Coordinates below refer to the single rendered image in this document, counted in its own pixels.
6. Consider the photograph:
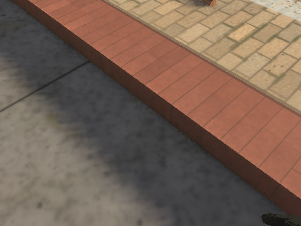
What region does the robot right hand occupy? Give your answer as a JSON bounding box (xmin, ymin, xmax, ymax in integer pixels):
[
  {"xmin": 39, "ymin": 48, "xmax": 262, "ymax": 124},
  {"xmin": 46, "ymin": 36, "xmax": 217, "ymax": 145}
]
[{"xmin": 261, "ymin": 213, "xmax": 301, "ymax": 226}]

